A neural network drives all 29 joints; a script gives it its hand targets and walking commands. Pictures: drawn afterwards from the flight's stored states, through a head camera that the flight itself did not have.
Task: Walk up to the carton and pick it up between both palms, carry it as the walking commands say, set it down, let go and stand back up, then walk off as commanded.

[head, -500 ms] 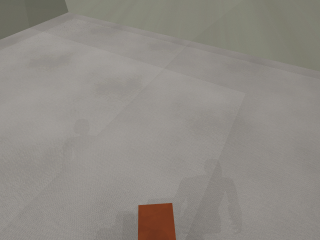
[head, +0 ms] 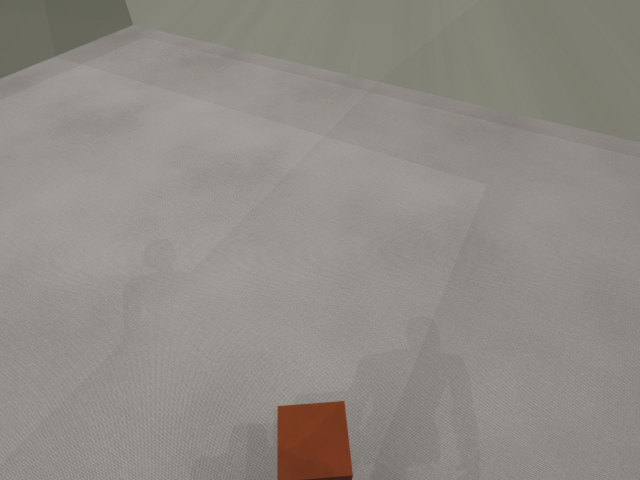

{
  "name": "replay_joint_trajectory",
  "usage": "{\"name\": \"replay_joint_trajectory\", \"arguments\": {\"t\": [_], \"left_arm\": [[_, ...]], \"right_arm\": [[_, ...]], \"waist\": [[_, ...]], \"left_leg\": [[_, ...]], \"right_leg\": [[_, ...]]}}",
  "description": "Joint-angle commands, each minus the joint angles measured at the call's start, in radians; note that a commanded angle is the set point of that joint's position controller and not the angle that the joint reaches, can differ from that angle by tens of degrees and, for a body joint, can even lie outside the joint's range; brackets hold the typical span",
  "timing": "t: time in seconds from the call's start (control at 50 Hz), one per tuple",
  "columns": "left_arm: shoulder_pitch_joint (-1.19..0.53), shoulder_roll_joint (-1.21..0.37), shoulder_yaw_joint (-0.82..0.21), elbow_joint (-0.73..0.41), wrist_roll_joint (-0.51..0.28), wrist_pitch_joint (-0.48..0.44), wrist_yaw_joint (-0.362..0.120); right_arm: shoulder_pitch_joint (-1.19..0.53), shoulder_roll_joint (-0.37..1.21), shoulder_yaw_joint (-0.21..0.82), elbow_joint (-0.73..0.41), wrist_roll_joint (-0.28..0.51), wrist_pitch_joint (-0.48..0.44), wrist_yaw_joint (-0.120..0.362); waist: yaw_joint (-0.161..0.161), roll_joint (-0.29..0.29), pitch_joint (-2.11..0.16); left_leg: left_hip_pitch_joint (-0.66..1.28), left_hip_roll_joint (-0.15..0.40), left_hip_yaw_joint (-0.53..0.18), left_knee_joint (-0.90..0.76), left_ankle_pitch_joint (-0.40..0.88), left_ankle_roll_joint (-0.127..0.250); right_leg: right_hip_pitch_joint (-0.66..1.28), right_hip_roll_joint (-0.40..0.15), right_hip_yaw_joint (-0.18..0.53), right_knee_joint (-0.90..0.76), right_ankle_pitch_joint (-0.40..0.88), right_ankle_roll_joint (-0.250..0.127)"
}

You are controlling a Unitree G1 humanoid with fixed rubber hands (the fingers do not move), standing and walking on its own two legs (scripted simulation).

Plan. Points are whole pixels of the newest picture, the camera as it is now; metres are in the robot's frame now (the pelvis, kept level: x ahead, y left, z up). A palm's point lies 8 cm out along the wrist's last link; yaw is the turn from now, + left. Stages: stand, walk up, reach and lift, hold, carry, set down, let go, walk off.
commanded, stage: stand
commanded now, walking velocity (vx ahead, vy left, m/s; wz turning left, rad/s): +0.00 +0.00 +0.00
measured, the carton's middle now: (313, 447) +0.36 +0.02 -0.69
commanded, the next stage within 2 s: walk off in 0.08 s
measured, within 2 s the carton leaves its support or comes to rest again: neither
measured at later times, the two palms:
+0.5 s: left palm out of the picture -0.03 +0.27 -0.13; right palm out of the picture -0.08 -0.22 -0.14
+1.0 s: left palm out of the picture +0.05 +0.38 -0.13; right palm out of the picture -0.08 -0.07 -0.16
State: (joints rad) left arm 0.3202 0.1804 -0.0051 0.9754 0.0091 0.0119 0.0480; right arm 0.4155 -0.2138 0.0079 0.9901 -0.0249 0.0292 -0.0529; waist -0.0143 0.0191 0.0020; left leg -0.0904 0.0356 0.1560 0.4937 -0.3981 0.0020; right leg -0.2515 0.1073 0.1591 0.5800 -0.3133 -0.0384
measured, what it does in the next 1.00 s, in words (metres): steps to the left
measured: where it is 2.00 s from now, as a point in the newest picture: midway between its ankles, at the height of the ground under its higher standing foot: outside the picture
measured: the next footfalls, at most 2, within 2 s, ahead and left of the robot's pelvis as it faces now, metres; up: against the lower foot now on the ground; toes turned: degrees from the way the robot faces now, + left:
right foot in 1.02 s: -0.02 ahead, +0.04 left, +0.00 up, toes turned -10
left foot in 1.34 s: +0.01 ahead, +0.42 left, +0.00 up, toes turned +3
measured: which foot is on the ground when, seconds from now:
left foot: down 0.00-1.00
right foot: down 0.00-0.60, up 0.62-1.00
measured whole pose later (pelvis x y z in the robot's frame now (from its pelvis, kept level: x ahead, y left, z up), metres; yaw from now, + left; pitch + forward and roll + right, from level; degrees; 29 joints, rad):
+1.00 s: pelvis -0.04 +0.15 -0.01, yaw -2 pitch +1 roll +1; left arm 0.16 0.15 0.00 1.00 0.00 0.05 0.10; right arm 0.39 -0.19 0.00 0.98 -0.04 0.05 -0.05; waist -0.02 0.05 0.02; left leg -0.20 -0.14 0.21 0.51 -0.34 0.18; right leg -0.30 -0.05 -0.11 0.69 -0.40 -0.04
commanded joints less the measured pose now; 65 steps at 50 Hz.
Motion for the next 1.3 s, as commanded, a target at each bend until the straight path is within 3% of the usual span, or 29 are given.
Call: {"name": "replay_joint_trajectory", "arguments": {"t": [0.0,0.26,0.34,0.42,0.48,0.52,0.54,0.56,0.58,0.6,0.62,0.66,0.7,0.74,0.8,0.88,0.92,0.96,0.98,1.0,1.02,1.04,1.06,1.08,1.1,1.14,1.18,1.24,1.28], "left_arm": [[0.053,0.092,0.016,-0.005,0.0,-0.006,0.004],[0.057,0.058,0.002,0.058,0.004,-0.008,0.005],[0.056,0.103,0.011,0.046,0.019,-0.011,0.006],[0.091,0.156,0.031,0.039,0.026,0.005,0.032],[0.058,0.186,0.047,0.02,0.031,0.013,0.053],[0.009,0.199,0.055,0.009,0.031,0.018,0.059],[-0.016,0.198,0.056,0.006,0.028,0.023,0.058],[-0.023,0.186,0.056,0.004,0.022,0.025,0.054],[-0.028,0.139,0.051,-0.014,0.014,0.024,0.05],[-0.07,0.109,0.044,-0.03,0.002,0.026,0.064],[-0.085,0.109,0.046,-0.022,0.004,0.03,0.072],[-0.052,0.077,0.039,-0.001,0.017,0.036,0.061],[-0.018,0.089,0.044,0.017,0.023,0.037,0.043],[-0.04,0.102,0.046,0.015,0.018,0.033,0.036],[-0.082,0.092,0.038,0.001,0.005,0.035,0.035],[-0.102,0.077,0.028,-0.001,-0.005,0.04,0.048],[-0.079,0.08,0.029,0.013,-0.009,0.041,0.055],[-0.007,0.08,0.031,0.04,-0.012,0.039,0.059],[0.073,0.09,0.037,0.06,-0.007,0.034,0.06],[0.179,0.159,0.054,0.081,0.011,0.028,0.065],[0.164,0.241,0.08,0.076,0.025,0.038,0.076],[0.132,0.203,0.075,0.073,0.029,0.028,0.081],[0.022,0.195,0.079,0.046,0.028,0.015,0.078],[-0.08,0.196,0.081,0.018,0.026,0.006,0.066],[-0.133,0.194,0.079,0.004,0.021,-0.006,0.06],[-0.134,0.17,0.077,0.005,0.024,-0.014,0.049],[-0.041,0.191,0.091,0.04,0.034,-0.014,0.044],[0.009,0.252,0.119,0.055,0.045,0.0,0.022],[-0.015,0.25,0.123,0.045,0.04,0.008,0.008]], "right_arm": [[0.096,-0.082,-0.016,0.009,0.0,-0.004,-0.003],[0.118,-0.049,-0.016,0.09,0.001,-0.004,-0.008],[0.142,-0.059,-0.033,0.123,0.002,0.022,-0.018],[0.101,-0.063,-0.053,0.086,0.002,0.028,-0.007],[0.088,-0.06,-0.062,0.053,0.005,0.023,0.007],[0.1,-0.056,-0.066,0.034,0.009,0.02,0.014],[0.121,-0.057,-0.067,0.03,0.01,0.018,0.016],[0.139,-0.079,-0.072,0.022,0.002,0.016,0.018],[0.155,-0.153,-0.088,0.01,-0.011,0.013,0.019],[0.139,-0.136,-0.075,0.004,-0.005,0.019,0.022],[0.111,-0.072,-0.047,-0.017,-0.016,0.018,0.027],[0.038,-0.094,-0.042,-0.048,-0.017,0.015,0.02],[-0.01,-0.115,-0.04,-0.072,-0.017,0.009,0.014],[0.007,-0.097,-0.032,-0.066,-0.017,0.005,0.01],[0.067,-0.084,-0.025,-0.034,-0.014,0.008,-0.001],[0.07,-0.083,-0.025,-0.021,-0.022,0.017,-0.004],[0.052,-0.083,-0.027,-0.024,-0.024,0.018,0.0],[0.012,-0.094,-0.033,-0.034,-0.018,0.019,0.003],[-0.013,-0.11,-0.039,-0.042,-0.009,0.019,0.004],[-0.031,-0.101,-0.036,-0.069,0.004,0.01,0.006],[-0.041,-0.102,-0.055,-0.107,0.002,0.02,0.011],[-0.098,-0.127,-0.061,-0.113,-0.032,0.033,0.019],[-0.08,-0.105,-0.068,-0.117,-0.025,0.032,0.034],[-0.041,-0.1,-0.075,-0.108,-0.02,0.028,0.042],[-0.038,-0.086,-0.08,-0.111,-0.025,0.027,0.05],[-0.009,-0.03,-0.069,-0.09,-0.019,0.035,0.062],[-0.071,-0.013,-0.059,-0.119,0.0,0.043,0.066],[-0.112,-0.042,-0.06,-0.147,0.011,0.043,0.065],[-0.03,-0.062,-0.071,-0.113,0.008,0.033,0.058]], "waist": [[0.0,-0.024,0.068],[0.009,-0.004,0.081],[0.029,-0.081,0.093],[0.06,-0.175,0.056],[0.056,-0.21,0.03],[0.028,-0.203,0.026],[0.006,-0.183,0.025],[-0.01,-0.118,0.032],[-0.023,0.11,0.024],[-0.049,0.25,0.022],[-0.036,0.135,0.053],[0.006,0.042,0.085],[0.025,0.034,0.05],[0.016,0.055,0.047],[-0.007,0.086,0.035],[-0.009,0.072,0.028],[0.007,0.065,0.025],[0.055,0.038,0.017],[0.109,0.011,0.01],[0.158,-0.126,-0.027],[0.15,-0.443,0.021],[0.11,-0.22,0.039],[0.049,-0.146,0.064],[-0.006,-0.095,0.071],[-0.03,-0.111,0.081],[-0.025,-0.137,0.066],[0.025,-0.209,0.067],[0.067,-0.292,0.056],[0.026,-0.253,0.039]], "left_leg": [[0.024,0.077,-0.08,-0.07,0.224,0.034],[0.015,0.071,-0.079,-0.088,0.208,0.037],[-0.018,0.044,-0.056,-0.034,0.105,0.009],[-0.16,-0.015,-0.07,0.074,0.026,0.002],[-0.234,-0.035,-0.107,0.139,-0.05,0.005],[-0.178,-0.025,-0.12,0.056,-0.007,0.016],[-0.09,-0.029,-0.1,-0.025,0.04,0.02],[0.022,-0.012,-0.103,-0.111,0.097,0.019],[0.148,0.148,-0.302,-0.2,0.117,0.053],[0.01,0.281,-0.385,-0.245,0.289,0.147],[-0.091,0.269,-0.339,-0.233,0.404,0.163],[-0.165,0.206,-0.242,-0.206,0.504,0.174],[-0.135,0.17,-0.204,-0.189,0.568,0.187],[-0.056,0.149,-0.208,-0.179,0.599,0.17],[0.043,0.153,-0.226,-0.155,0.689,0.147],[0.021,0.166,-0.24,-0.126,0.736,0.142],[-0.016,0.174,-0.261,-0.121,0.753,0.133],[-0.099,0.162,-0.25,-0.083,0.762,0.1],[-0.204,0.129,-0.208,-0.021,0.751,0.045],[-0.394,0.069,-0.139,0.183,0.515,-0.027],[-0.607,-0.065,-0.068,0.606,-0.259,-0.071],[-0.543,-0.016,-0.263,0.765,-0.186,-0.037],[-0.511,-0.018,-0.303,0.842,-0.108,-0.049],[-0.474,-0.014,-0.298,0.824,-0.033,-0.054],[-0.45,-0.012,-0.288,0.789,0.017,-0.058],[-0.38,-0.021,-0.186,0.601,0.047,-0.083],[-0.345,-0.003,-0.115,0.415,0.002,-0.101],[-0.242,-0.014,-0.041,0.198,-0.01,-0.095],[-0.08,-0.041,0.01,0.001,0.146,-0.075]], "right_leg": [[-0.08,-0.108,0.09,-0.093,0.341,-0.029],[-0.075,-0.131,0.09,-0.115,0.32,-0.017],[-0.099,-0.229,0.217,-0.167,0.246,-0.011],[-0.016,-0.331,0.382,-0.215,0.246,-0.091],[0.016,-0.391,0.424,-0.223,0.284,-0.134],[-0.04,-0.375,0.363,-0.215,0.25,-0.095],[-0.104,-0.334,0.294,-0.195,0.199,-0.055],[-0.206,-0.271,0.201,-0.143,0.101,-0.004],[-0.394,-0.154,0.039,0.074,-0.071,0.053],[-0.378,-0.078,-0.163,0.312,-0.273,0.076],[-0.343,-0.13,-0.154,0.483,-0.306,0.074],[-0.321,-0.147,-0.156,0.651,-0.23,0.056],[-0.305,-0.155,-0.188,0.682,-0.165,0.057],[-0.331,-0.165,-0.213,0.592,-0.132,0.06],[-0.319,-0.162,-0.234,0.427,-0.145,0.056],[-0.209,-0.155,-0.25,0.259,-0.182,0.025],[-0.148,-0.165,-0.248,0.198,-0.158,0.01],[-0.025,-0.182,-0.246,0.068,-0.081,-0.015],[0.12,-0.21,-0.23,-0.087,0.061,-0.033],[0.316,-0.414,-0.022,-0.217,0.083,-0.104],[0.231,-0.777,0.398,-0.314,0.384,-0.318],[0.078,-0.728,0.324,-0.312,0.386,-0.316],[0.01,-0.658,0.209,-0.308,0.293,-0.273],[-0.034,-0.576,0.099,-0.325,0.213,-0.195],[-0.044,-0.516,0.005,-0.307,0.224,-0.136],[-0.04,-0.412,-0.16,-0.254,0.334,-0.07],[-0.001,-0.399,-0.188,-0.241,0.399,-0.067],[0.003,-0.387,-0.189,-0.217,0.333,-0.046],[-0.066,-0.362,-0.204,-0.137,0.237,0.002]]}}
